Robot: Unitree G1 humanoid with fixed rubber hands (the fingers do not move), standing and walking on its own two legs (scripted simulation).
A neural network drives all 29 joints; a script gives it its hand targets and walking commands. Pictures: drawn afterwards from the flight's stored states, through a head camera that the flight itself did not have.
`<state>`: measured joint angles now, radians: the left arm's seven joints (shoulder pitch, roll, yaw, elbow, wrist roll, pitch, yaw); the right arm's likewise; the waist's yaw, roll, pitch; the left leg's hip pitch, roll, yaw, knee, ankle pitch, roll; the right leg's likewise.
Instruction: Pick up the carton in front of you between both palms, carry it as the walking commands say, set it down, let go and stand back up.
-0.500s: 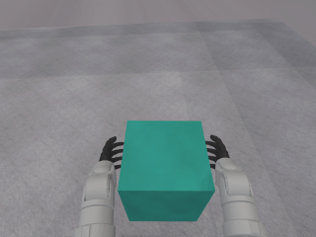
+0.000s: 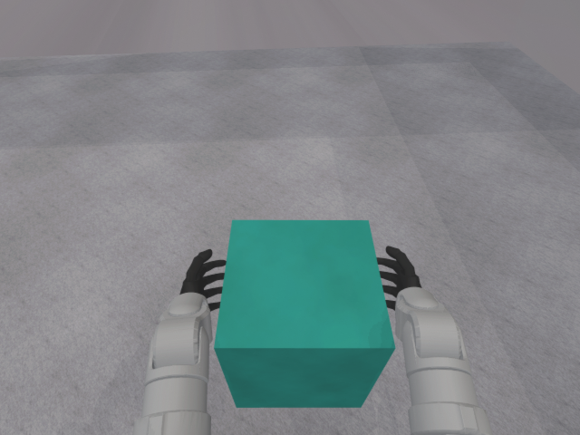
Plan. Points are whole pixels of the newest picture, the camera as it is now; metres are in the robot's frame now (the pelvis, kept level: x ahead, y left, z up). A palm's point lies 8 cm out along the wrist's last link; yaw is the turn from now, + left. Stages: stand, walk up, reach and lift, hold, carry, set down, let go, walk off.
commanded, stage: carry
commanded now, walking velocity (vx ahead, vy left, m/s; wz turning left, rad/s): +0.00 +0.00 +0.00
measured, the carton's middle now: (299, 318) +0.32 +0.00 -0.04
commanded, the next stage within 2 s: hold in 0.12 s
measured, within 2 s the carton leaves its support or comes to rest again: neither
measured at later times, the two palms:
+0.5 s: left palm (171, 324) +0.27 +0.18 +0.03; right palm (379, 291) +0.31 -0.12 +0.03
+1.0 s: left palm (212, 337) +0.36 +0.17 -0.18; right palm (360, 324) +0.37 -0.13 -0.18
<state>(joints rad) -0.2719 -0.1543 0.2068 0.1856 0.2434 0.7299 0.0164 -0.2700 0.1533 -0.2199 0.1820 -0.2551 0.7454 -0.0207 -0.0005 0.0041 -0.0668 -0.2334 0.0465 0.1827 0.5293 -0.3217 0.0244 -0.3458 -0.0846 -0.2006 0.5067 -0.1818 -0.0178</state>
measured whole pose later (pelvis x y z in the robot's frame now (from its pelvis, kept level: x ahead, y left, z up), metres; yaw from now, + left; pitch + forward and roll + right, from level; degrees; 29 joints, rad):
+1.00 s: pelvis -0.06 -0.03 -0.10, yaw +14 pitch +29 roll +0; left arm -0.82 -0.05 0.35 0.58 0.23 0.21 0.00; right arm -0.72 0.15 -0.49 0.41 -0.24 0.24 -0.05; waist -0.09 0.04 0.10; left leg -1.23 -0.06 -0.05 1.10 -0.38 0.00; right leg -1.26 0.02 0.01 1.07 -0.32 0.00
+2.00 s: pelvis -0.09 -0.03 -0.32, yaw +14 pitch +45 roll -1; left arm -1.51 0.16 0.28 0.95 0.21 0.32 0.08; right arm -1.27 -0.06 -0.64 0.61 -0.23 0.37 -0.04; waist -0.16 0.07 0.16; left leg -2.17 -0.09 -0.01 1.94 -0.56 0.00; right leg -2.19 0.02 0.01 1.89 -0.49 0.03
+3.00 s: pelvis -0.10 -0.02 -0.39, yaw +13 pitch +35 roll -5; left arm -1.74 0.32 0.06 1.21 0.03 0.24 0.05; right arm -1.44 -0.19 -0.62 0.86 -0.15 0.28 0.06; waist -0.20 0.06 0.47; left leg -2.23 -0.13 -0.02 2.22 -0.61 0.03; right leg -2.20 -0.01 -0.01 2.14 -0.56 0.06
